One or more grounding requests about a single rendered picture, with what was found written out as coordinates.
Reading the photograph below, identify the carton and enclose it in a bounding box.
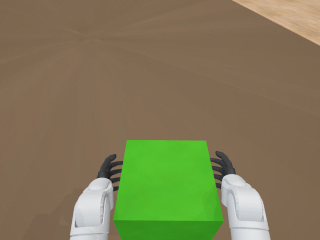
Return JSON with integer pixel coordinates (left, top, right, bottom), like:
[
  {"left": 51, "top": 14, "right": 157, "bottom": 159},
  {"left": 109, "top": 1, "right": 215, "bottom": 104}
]
[{"left": 113, "top": 140, "right": 224, "bottom": 240}]

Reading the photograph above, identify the robot right forearm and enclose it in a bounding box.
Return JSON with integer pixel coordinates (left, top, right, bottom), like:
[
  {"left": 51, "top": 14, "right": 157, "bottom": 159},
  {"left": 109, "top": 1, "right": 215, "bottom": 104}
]
[{"left": 221, "top": 174, "right": 271, "bottom": 240}]

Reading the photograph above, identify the right robot hand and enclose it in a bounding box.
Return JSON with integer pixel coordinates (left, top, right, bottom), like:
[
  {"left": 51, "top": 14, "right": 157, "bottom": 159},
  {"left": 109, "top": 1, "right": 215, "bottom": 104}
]
[{"left": 210, "top": 151, "right": 236, "bottom": 189}]

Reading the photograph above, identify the robot left forearm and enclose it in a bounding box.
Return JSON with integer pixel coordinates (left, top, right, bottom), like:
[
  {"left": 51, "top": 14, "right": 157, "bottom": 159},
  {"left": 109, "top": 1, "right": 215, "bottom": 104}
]
[{"left": 70, "top": 177, "right": 114, "bottom": 240}]

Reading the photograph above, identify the left robot hand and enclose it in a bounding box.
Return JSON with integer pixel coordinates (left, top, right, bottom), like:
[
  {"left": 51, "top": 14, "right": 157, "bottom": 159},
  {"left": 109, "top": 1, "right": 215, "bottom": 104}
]
[{"left": 97, "top": 154, "right": 123, "bottom": 191}]

